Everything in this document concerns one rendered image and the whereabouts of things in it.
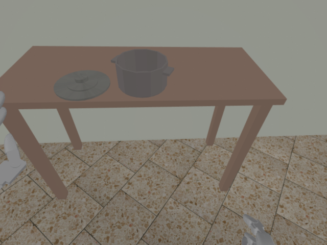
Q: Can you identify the lid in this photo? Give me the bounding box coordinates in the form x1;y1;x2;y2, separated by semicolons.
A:
54;70;110;101

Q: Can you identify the knob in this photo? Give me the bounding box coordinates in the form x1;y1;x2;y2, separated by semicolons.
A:
74;73;88;83

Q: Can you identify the pot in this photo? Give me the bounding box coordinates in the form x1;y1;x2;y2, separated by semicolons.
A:
111;49;174;98

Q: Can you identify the table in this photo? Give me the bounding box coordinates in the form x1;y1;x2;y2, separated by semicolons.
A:
0;46;287;200

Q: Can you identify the robot left hand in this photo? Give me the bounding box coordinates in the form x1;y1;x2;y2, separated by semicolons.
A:
0;91;27;190

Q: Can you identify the robot right hand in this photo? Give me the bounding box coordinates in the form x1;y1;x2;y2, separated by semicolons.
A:
241;214;275;245

